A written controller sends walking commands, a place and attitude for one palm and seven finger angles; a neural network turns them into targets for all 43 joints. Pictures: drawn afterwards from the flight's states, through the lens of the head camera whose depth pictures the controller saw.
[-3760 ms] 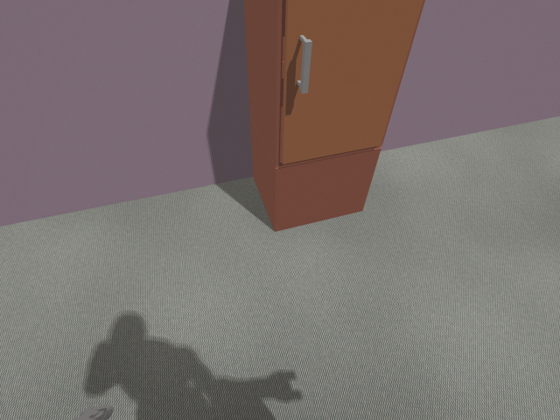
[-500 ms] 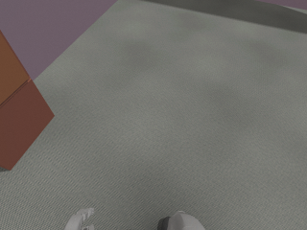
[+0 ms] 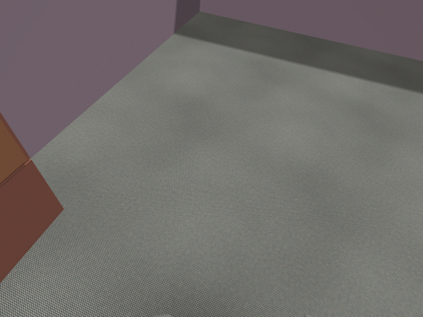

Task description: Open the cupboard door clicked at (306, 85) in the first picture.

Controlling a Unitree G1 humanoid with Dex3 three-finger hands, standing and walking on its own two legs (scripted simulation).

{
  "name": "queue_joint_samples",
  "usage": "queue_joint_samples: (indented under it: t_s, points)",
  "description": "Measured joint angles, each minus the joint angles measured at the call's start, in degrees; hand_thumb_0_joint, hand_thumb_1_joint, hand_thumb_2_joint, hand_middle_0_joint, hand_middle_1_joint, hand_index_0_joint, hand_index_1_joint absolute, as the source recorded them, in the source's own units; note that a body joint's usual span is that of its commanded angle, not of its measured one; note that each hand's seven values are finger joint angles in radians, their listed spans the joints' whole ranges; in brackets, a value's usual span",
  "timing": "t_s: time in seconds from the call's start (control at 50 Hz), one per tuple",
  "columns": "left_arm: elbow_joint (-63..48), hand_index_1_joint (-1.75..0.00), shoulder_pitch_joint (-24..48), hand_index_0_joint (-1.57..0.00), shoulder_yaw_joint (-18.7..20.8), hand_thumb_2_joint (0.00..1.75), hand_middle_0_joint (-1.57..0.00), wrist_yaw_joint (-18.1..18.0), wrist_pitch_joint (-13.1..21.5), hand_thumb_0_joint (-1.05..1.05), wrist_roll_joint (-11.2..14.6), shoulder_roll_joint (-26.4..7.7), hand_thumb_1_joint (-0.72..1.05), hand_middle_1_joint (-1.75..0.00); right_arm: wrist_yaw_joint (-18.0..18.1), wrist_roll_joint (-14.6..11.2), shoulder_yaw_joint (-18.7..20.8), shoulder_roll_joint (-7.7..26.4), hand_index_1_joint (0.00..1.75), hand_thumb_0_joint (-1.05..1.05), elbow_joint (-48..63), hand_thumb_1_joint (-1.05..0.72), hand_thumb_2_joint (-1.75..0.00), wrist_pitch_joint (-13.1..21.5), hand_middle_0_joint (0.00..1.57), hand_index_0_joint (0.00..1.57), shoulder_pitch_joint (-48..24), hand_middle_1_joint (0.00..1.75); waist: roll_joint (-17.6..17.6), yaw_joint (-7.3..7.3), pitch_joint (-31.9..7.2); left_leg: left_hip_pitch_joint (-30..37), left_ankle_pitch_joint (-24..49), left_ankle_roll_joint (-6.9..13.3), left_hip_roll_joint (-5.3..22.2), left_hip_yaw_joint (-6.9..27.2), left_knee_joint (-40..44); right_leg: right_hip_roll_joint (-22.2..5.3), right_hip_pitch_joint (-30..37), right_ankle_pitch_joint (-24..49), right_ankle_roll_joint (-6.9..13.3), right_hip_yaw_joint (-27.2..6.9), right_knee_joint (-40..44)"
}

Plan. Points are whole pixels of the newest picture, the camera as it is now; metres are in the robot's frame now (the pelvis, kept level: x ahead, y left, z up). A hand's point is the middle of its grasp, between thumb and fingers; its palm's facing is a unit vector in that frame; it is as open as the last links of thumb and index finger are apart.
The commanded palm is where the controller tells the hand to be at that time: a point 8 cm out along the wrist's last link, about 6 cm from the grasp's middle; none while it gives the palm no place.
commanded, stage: walk to a spot facing it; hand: left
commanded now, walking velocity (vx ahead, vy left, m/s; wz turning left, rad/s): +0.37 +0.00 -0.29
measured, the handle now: out of the picture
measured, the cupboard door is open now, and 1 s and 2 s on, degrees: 0 0 0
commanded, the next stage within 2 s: turn to face it in 0.48 s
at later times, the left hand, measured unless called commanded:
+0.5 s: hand (162, 238) +0.33 +0.15 -0.16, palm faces -0.22 -0.96 -0.16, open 7.4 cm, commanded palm none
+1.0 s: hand (192, 191) +0.48 +0.10 -0.16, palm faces -0.09 -0.98 -0.17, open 7.2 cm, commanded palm none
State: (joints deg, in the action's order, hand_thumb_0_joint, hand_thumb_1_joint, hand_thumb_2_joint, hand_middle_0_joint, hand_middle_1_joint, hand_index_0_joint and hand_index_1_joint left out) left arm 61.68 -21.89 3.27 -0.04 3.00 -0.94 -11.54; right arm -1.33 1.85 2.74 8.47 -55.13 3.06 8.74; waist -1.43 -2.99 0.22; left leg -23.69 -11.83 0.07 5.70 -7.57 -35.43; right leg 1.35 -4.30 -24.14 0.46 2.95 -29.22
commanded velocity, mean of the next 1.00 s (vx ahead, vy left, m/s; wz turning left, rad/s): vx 0.16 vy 0.00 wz -0.01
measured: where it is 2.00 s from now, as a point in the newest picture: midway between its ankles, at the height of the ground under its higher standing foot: (231, 306)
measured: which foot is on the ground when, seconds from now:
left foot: down 0.00-0.56, up 0.58-1.00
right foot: down 0.00-0.00, up 0.02-0.56, down 0.58-1.00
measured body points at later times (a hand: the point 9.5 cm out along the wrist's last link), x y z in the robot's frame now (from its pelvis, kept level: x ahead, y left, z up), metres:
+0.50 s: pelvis +0.20 -0.01 +0.01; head +0.24 -0.01 +0.45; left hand +0.34 +0.20 -0.15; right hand +0.05 -0.18 -0.14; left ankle +0.08 +0.10 -0.72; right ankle +0.30 -0.15 -0.69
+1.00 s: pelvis +0.36 -0.06 +0.00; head +0.37 -0.05 +0.45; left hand +0.48 +0.15 -0.15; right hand +0.37 -0.30 -0.14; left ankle +0.43 +0.04 -0.70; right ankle +0.33 -0.13 -0.72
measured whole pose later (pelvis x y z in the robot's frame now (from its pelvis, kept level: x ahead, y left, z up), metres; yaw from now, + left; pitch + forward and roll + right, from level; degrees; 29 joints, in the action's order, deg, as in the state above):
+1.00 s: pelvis +0.36 -0.06 +0.00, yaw -8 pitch -1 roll -2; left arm 55.7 -9.2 3.0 -1.3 1.3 -1.0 -9.4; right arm -0.2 1.3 3.0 9.6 -57.4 -2.1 13.1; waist 0.0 0.6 2.5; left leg -25.9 -18.4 -3.2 6.2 -6.3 -46.3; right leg -2.2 -10.2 -19.9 2.9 17.3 -31.6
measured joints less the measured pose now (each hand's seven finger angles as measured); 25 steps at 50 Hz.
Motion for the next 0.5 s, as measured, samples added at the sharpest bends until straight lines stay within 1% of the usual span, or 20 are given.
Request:
queue_joint_samples:
  t_s: [0.02,0.04,0.06,0.08,0.1,0.12,0.16,0.22,0.28,0.32,0.38,0.44,0.5]
  points:
    - [0.6,-0.29,-0.4,-0.20,0.2,0.90,-0.19,0.1,-0.4,0.00,0.2,0.1,0.91,-0.30,0.1,0.3,-0.2,-0.3,0.30,0.00,0.0,-0.91,-0.89,0.6,0.20,0.20,-0.5,0.29,-1.1,-0.19,0.6,0.6,-1.2,1.6,-0.6,-1.2,-1.1,-1.1,-2.1,-0.8,0.4,-0.6,-6.2]
    - [1.2,-0.29,-0.7,-0.20,0.1,0.90,-0.19,0.1,-0.8,0.00,0.3,0.4,0.91,-0.30,0.2,0.4,-0.4,-0.4,0.30,0.00,0.1,-0.91,-0.89,1.0,0.20,0.20,-0.6,0.30,-1.4,-0.25,1.1,1.5,-2.6,2.6,-0.6,-2.2,-1.9,-1.3,-5.2,-2.1,0.8,-1.3,-14.4]
    - [1.8,-0.29,-1.0,-0.20,0.0,0.90,-0.19,0.2,-1.3,0.00,0.3,0.7,0.91,-0.30,0.5,0.4,-0.6,-0.5,0.30,0.00,0.2,-0.91,-0.89,1.3,0.20,0.20,-0.3,0.30,-1.3,-0.04,1.3,2.9,-3.7,3.0,-0.4,-3.0,-1.8,-1.3,-8.3,-2.6,1.1,-1.7,-22.6]
    - [2.4,-0.29,-1.0,-0.20,0.0,0.90,-0.19,0.4,-1.6,0.00,0.2,1.0,0.91,-0.30,0.9,0.2,-0.7,-0.6,0.30,0.00,0.1,-0.91,-0.89,1.5,0.20,0.20,0.3,0.30,-1.1,0.36,1.3,4.6,-4.2,3.2,-0.4,-3.7,-0.8,-1.5,-11.3,-1.5,1.2,-1.6,-29.3]
    - [2.7,-0.29,-0.8,-0.20,0.2,0.90,-0.19,0.6,-2.0,0.01,0.0,1.2,0.91,-0.30,1.2,0.1,-0.7,-0.8,0.30,0.00,-0.1,-0.91,-0.89,1.7,0.20,0.20,1.2,0.30,-1.0,0.80,1.3,6.4,-4.2,3.1,-0.6,-4.3,0.8,-2.1,-14.1,0.4,1.1,-1.3,-34.2]
    - [2.8,-0.29,-0.4,-0.20,0.3,0.90,-0.19,0.8,-2.2,0.01,-0.1,1.3,0.91,-0.30,1.5,0.1,-0.8,-1.1,0.30,0.00,-0.6,-0.91,-0.89,1.8,0.20,0.20,2.2,0.30,-1.0,1.14,1.3,8.3,-4.1,3.1,-0.8,-4.8,2.7,-2.8,-16.6,2.3,1.0,-1.1,-37.4]
    - [2.3,-0.29,0.5,-0.20,0.7,0.90,-0.19,0.9,-2.6,0.01,-0.4,1.5,0.91,-0.30,2.8,-0.6,0.5,-0.8,0.30,-0.01,-1.3,-0.94,-0.89,2.4,0.21,0.20,4.2,0.30,-1.1,1.60,1.2,11.6,-3.7,3.1,-1.3,-5.8,6.5,-4.1,-21.2,5.9,0.5,-1.2,-40.1]
    - [0.7,-0.29,2.5,-0.20,1.3,0.90,-0.19,1.0,-3.1,0.01,-0.7,1.5,0.91,-0.30,3.1,-0.6,0.6,0.0,0.30,-0.02,-3.5,-0.95,-0.89,2.3,0.21,0.20,7.5,0.30,-1.4,1.61,0.8,15.7,-3.6,2.9,-1.9,-7.3,10.8,-5.8,-26.6,10.8,-0.3,-1.5,-40.1]
    - [-0.7,-0.29,4.5,-0.19,1.8,0.90,-0.19,1.2,-3.7,0.01,-0.8,1.5,0.91,-0.30,3.2,-0.7,0.4,-0.1,0.30,-0.01,-5.8,-0.94,-0.89,1.7,0.20,0.20,10.9,0.30,-1.8,1.53,0.4,19.0,-4.4,2.5,-2.3,-8.8,13.5,-7.0,-30.4,14.6,-1.2,-1.5,-38.5]
    - [-1.2,-0.29,5.8,-0.19,2.2,0.90,-0.19,1.3,-4.1,0.01,-1.0,1.4,0.91,-0.30,3.2,-0.7,0.3,-0.5,0.30,-0.01,-7.0,-0.93,-0.89,1.5,0.20,0.20,12.9,0.30,-1.8,1.83,0.4,21.0,-5.4,2.1,-2.4,-9.9,14.6,-7.6,-31.8,16.1,-1.6,-0.9,-36.0]
    - [-1.8,-0.29,7.8,-0.19,2.3,0.90,-0.19,1.6,-4.7,0.01,-0.9,0.9,0.92,-0.30,3.1,-0.6,0.1,-1.2,0.30,0.00,-8.2,-0.92,-0.89,1.3,0.20,0.20,15.5,0.30,-1.2,2.77,1.0,24.0,-7.2,1.2,-2.2,-11.5,15.7,-8.1,-31.9,16.9,-1.9,1.1,-29.6]
    - [-2.6,-0.29,10.2,-0.19,2.1,0.90,-0.19,2.0,-4.8,0.01,-0.7,0.9,0.92,-0.30,3.0,-0.3,-0.2,-1.8,0.30,0.00,-8.9,-0.92,-0.89,1.1,0.20,0.20,17.5,0.29,-0.2,4.22,2.3,26.8,-9.4,-0.1,-1.7,-13.2,16.0,-7.7,-30.5,15.9,-1.3,3.4,-21.5]
    - [-3.8,-0.29,12.9,-0.19,1.9,0.90,-0.19,2.1,-4.4,0.01,-0.6,1.0,0.92,-0.29,2.8,-0.1,-0.2,-2.2,0.30,0.00,-9.5,-0.91,-0.89,0.7,0.20,0.20,18.9,0.30,1.2,5.50,4.0,29.0,-12.7,-1.9,-0.5,-15.0,14.4,-5.9,-28.2,13.6,0.3,5.4,-14.4]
